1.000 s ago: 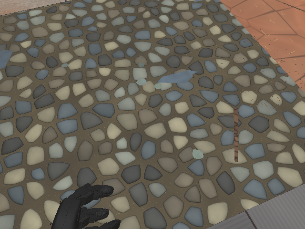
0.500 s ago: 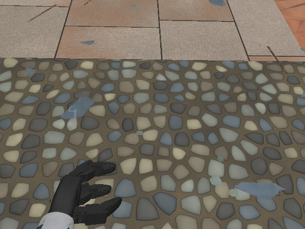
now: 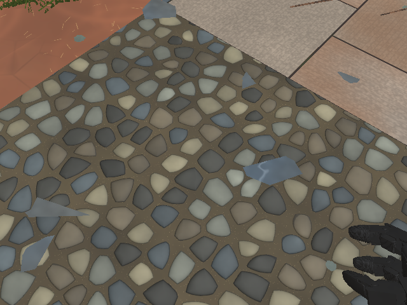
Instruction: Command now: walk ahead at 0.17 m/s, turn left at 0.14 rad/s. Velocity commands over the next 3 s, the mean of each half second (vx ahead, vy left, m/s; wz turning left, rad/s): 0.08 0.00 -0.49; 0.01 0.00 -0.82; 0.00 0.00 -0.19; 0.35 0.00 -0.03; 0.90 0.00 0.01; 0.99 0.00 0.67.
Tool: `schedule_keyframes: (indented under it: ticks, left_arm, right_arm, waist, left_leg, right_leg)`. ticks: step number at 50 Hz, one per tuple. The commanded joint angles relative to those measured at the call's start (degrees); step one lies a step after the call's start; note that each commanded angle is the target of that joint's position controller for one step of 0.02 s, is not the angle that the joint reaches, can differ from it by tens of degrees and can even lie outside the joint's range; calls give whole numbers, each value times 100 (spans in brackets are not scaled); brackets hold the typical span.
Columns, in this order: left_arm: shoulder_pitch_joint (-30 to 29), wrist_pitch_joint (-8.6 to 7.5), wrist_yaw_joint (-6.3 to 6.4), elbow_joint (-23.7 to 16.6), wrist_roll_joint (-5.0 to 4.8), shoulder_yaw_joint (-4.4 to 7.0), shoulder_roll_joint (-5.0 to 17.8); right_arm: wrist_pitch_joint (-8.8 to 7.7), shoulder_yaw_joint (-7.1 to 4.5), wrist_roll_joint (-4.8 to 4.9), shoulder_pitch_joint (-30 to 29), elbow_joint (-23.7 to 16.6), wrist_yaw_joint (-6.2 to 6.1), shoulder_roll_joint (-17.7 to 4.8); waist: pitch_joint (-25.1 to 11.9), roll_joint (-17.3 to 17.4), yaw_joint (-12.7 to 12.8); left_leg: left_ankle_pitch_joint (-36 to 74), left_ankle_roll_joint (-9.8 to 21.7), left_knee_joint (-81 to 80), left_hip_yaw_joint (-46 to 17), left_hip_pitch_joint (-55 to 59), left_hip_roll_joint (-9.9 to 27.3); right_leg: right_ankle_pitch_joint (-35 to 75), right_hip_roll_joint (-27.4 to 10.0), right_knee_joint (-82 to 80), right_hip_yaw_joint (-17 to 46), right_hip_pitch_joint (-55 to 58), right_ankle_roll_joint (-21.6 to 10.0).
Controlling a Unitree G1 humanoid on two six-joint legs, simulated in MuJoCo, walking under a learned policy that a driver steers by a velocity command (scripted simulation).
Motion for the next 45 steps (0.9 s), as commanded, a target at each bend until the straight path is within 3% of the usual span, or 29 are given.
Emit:
schedule_keyframes:
  ticks: [1,2,3,4,5,6,7,8,10,12,15,18,20,21,22,23,24,25,26,27,28,30,33,35,40,45]
  left_arm:
    - [-390,-88,-36,-392,-27,139,994]
    - [-259,-104,-96,-530,275,-66,485]
    - [713,-63,-238,-288,152,-268,215]
    - [378,25,-289,-200,-27,-50,980]
    - [-183,96,-291,-451,-115,6,1016]
    - [-354,188,-203,-439,-52,-20,791]
    - [-238,314,-124,-378,-15,4,751]
    - [-9,447,-94,-306,-8,37,737]
    - [331,613,-4,-280,21,48,482]
    - [137,697,35,-409,64,30,303]
    - [-323,694,-40,-664,129,-15,187]
    - [-454,684,-175,-829,137,45,335]
    - [-256,697,-251,-819,152,105,366]
    - [-20,702,-251,-720,188,162,405]
    - [209,682,-213,-653,263,261,616]
    - [290,620,-119,-808,292,442,1424]
    - [215,455,-183,-1027,465,434,1687]
    - [132,318,-258,-1052,499,446,1578]
    - [-125,259,-233,-1085,357,423,1411]
    - [-417,294,-171,-1141,191,355,1126]
    - [-618,346,-99,-1218,108,298,947]
    - [-557,415,16,-1334,128,248,767]
    - [-301,454,113,-1398,105,298,840]
    - [-299,503,147,-1473,93,332,904]
    - [-446,613,139,-1697,108,379,973]
    - [-593,662,74,-1830,164,301,863]
  right_arm:
    - [-162,-344,-99,1317,37,-104,-794]
    - [-155,-318,-302,1608,82,-259,-1117]
    - [-183,-66,-533,1424,-17,-304,-682]
    - [-98,-82,-440,1583,-43,-283,-505]
    - [-100,-127,-224,1203,45,-252,-633]
    - [-99,-114,-106,952,174,-263,-563]
    - [-96,-109,-81,739,235,-296,-489]
    - [-63,-148,-144,588,264,-332,-563]
    - [-37,-186,-241,288,257,-424,-515]
    - [-30,-204,-246,181,307,-518,-418]
    - [14,-268,-228,251,438,-655,-450]
    - [81,-351,-140,362,569,-697,-571]
    - [112,-387,7,275,642,-683,-594]
    - [126,-377,94,293,702,-667,-479]
    - [163,-355,116,585,853,-638,-273]
    - [216,-335,-106,745,734,-625,-110]
    - [190,-338,-212,104,408,-652,-208]
    - [169,-375,-107,-100,377,-681,-358]
    - [133,-408,-48,-90,421,-713,-417]
    - [126,-446,-98,41,553,-761,-489]
    - [119,-471,-130,123,582,-779,-533]
    - [69,-457,-105,193,613,-725,-411]
    - [7,-368,-73,100,611,-677,-205]
    - [-14,-348,-51,38,609,-653,-201]
    - [-75,-358,-14,-8,659,-566,-296]
    - [-168,-353,-41,188,731,-450,-426]
  waist:
    - [-1494,-234,-1259]
    - [-2184,837,-1228]
    - [-3949,1249,-884]
    - [-3897,362,-1184]
    - [-2963,260,-1082]
    - [-2420,-167,-879]
    - [-1987,-52,-694]
    - [-1725,139,-511]
    - [-1583,434,-313]
    - [-1453,480,-343]
    - [-1451,531,-480]
    - [-1512,663,-499]
    - [-1492,659,-312]
    - [-1444,461,-222]
    - [-1122,-227,-221]
    - [-635,-2213,-474]
    - [-1036,-2149,-308]
    - [-1189,-1475,-233]
    - [-1045,-1157,-413]
    - [-1074,-846,-570]
    - [-1147,-927,-677]
    - [-1481,-885,-692]
    - [-1628,-738,-597]
    - [-1586,-831,-575]
    - [-1428,-1031,-512]
    - [-1623,-1137,-393]
  left_leg:
    - [1797,506,-1192,-45,2862,-266]
    - [5963,1069,-336,-1404,4663,1204]
    - [7127,2433,-77,-3193,5856,3031]
    - [5909,2094,-304,-2559,5201,2486]
    - [4721,1791,-585,-1994,4645,2161]
    - [3711,1490,-814,-1684,4040,1900]
    - [3086,1357,-1050,-1423,3330,1753]
    - [2702,1306,-1337,-1113,2548,1636]
    - [1855,1274,-1723,-604,1803,1587]
    - [967,1151,-1886,-210,1593,1556]
    - [410,1023,-1856,157,1713,1644]
    - [258,846,-1648,271,2033,1903]
    - [42,534,-1251,431,2124,1921]
    - [-346,265,-794,596,2028,1738]
    - [-1145,-129,170,899,1557,1325]
    - [-3266,-745,2254,1224,-118,481]
    - [-3692,-823,3403,-47,-975,-197]
    - [-3247,-666,3696,-470,-1181,-146]
    - [-2629,-527,3520,-632,-1266,-66]
    - [-2180,-516,3362,-714,-1215,51]
    - [-1906,-543,3213,-760,-1003,57]
    - [-1519,-609,3120,-784,-726,-128]
    - [-1340,-731,2428,-915,-787,-326]
    - [-1311,-806,1910,-996,-756,-412]
    - [-1305,-851,1038,-1121,-261,-558]
    - [-1401,-741,500,-1019,438,-411]
  right_leg:
    - [5745,-1003,1507,645,-563,-399]
    - [1225,-463,3564,692,-2058,-102]
    - [-1861,20,4967,2192,-2791,175]
    - [-1721,-194,5112,2634,-2763,267]
    - [-1545,-327,4875,2438,-3276,349]
    - [-1298,-500,4489,2231,-3447,443]
    - [-1068,-579,4303,2097,-3274,553]
    - [-819,-527,4426,1895,-2856,667]
    - [-429,-489,4411,1670,-2566,814]
    - [38,-608,4010,1603,-2600,783]
    - [593,-711,3165,1465,-2468,603]
    - [631,-668,2520,1273,-2245,369]
    - [837,-529,1700,1061,-1844,112]
    - [1079,-330,1161,980,-1517,-80]
    - [1774,-325,452,1448,-1218,-356]
    - [4020,-1656,-199,3720,-820,-1018]
    - [4062,-2066,-605,5011,-824,-1916]
    - [3086,-1937,-788,4766,-706,-1845]
    - [2629,-1628,-772,4418,-688,-1518]
    - [2480,-1439,-637,4112,-687,-1231]
    - [2603,-1315,-544,3916,-821,-1100]
    - [3082,-1088,-401,3734,-685,-1016]
    - [3444,-949,-258,3861,-268,-1023]
    - [3222,-881,-231,4063,-204,-1014]
    - [2884,-689,-132,4580,-494,-972]
    - [3981,-679,298,4727,-431,-1022]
